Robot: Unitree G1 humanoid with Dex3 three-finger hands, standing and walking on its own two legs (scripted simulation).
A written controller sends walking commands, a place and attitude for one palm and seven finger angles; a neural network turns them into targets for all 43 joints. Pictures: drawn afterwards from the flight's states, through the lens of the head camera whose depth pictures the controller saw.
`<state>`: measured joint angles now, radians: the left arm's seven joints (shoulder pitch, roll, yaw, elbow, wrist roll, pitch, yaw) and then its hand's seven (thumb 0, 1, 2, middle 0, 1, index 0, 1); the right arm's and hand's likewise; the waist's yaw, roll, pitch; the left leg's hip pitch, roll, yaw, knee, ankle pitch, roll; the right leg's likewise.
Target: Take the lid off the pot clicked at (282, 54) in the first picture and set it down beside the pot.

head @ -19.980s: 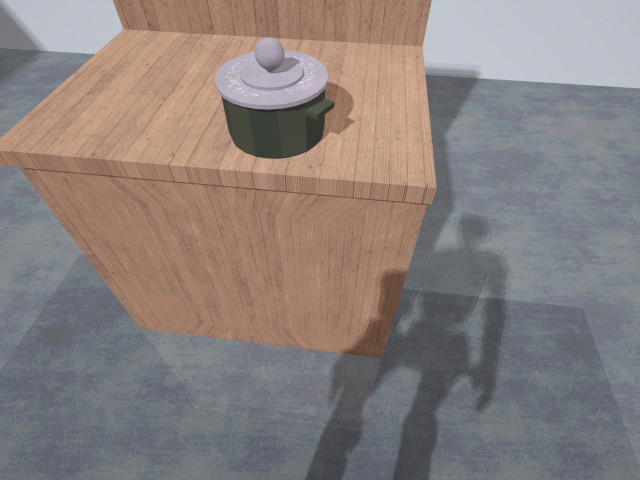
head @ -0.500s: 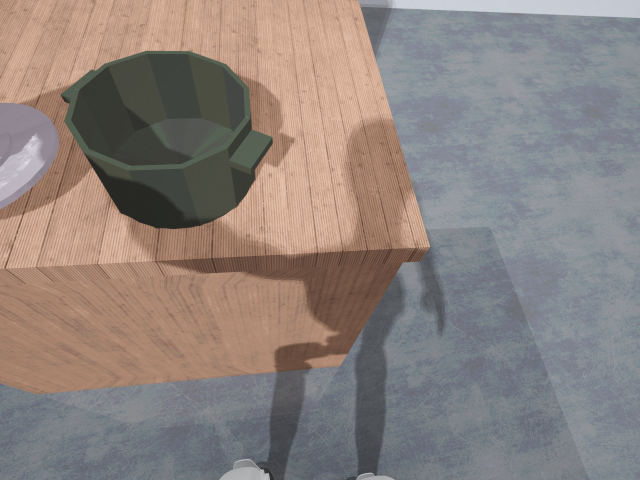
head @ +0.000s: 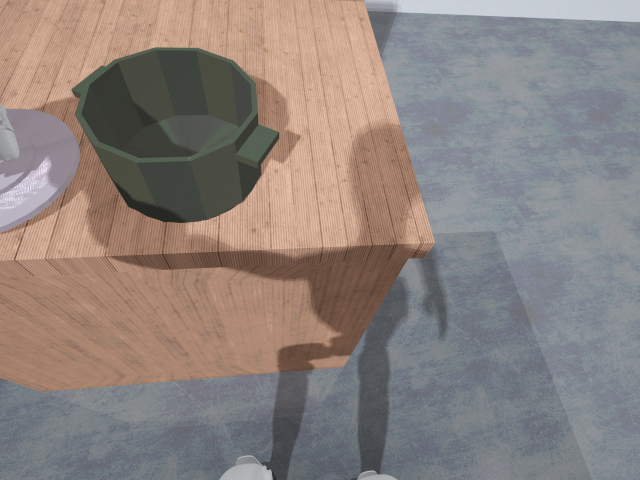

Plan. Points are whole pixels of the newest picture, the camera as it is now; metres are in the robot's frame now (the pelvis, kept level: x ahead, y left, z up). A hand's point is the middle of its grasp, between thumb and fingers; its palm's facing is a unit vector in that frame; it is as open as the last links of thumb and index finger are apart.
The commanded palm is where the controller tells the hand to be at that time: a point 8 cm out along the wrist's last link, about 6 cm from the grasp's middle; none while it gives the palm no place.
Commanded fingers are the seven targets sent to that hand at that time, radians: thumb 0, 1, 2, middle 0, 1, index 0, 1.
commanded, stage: open the fingers wide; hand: left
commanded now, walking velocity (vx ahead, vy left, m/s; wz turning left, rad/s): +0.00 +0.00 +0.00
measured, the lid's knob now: out of the picture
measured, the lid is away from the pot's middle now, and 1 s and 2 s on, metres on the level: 0.23 0.23 0.23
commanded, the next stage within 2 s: raise the empty hand in 0.98 s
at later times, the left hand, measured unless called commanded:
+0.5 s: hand out of the picture +0.45 +0.35 +0.13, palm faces -0.41 -0.13 -0.90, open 7.1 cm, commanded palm +0.49 +0.35 +0.20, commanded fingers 0.00 0.10 0.76 -0.44 -0.86 -0.50 -0.88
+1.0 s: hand out of the picture +0.47 +0.35 +0.13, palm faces -0.40 -0.12 -0.91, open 11.0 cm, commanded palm +0.50 +0.34 +0.20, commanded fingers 0.00 -0.09 0.80 -0.42 -0.73 -0.42 -0.73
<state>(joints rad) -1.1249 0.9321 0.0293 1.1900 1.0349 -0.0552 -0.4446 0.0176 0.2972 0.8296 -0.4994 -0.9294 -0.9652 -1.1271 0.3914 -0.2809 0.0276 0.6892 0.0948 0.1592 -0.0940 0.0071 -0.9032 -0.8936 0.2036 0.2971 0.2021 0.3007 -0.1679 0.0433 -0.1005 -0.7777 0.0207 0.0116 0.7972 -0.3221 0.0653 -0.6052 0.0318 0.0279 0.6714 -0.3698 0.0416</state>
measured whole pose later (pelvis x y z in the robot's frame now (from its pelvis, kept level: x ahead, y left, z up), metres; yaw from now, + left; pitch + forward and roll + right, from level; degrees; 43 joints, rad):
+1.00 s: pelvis -0.01 +0.01 +0.00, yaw +0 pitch +17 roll -5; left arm -1.14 0.92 -0.01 1.16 1.04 -0.13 -0.44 0.00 -0.06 0.77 -0.42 -0.76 -0.43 -0.76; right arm 0.38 -0.28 0.02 0.68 0.10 0.20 -0.09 0.01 -0.90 -0.89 0.20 0.30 0.20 0.30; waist -0.16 0.04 -0.10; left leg -0.78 0.01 0.02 0.80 -0.32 0.08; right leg -0.61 0.02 0.03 0.68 -0.37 0.03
